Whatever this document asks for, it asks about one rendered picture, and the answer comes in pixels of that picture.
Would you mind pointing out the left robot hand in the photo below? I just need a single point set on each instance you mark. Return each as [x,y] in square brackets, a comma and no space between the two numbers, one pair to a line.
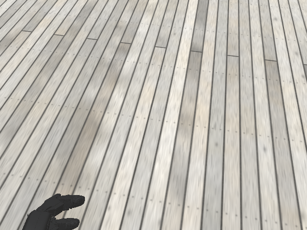
[43,218]

